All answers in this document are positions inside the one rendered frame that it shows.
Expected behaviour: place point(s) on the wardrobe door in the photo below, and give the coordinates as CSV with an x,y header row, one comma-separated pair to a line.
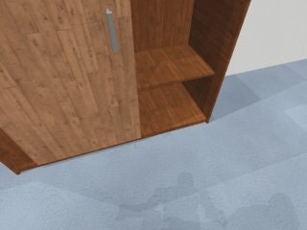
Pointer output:
x,y
12,150
63,91

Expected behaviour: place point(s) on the handle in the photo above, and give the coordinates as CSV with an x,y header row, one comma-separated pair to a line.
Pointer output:
x,y
112,34

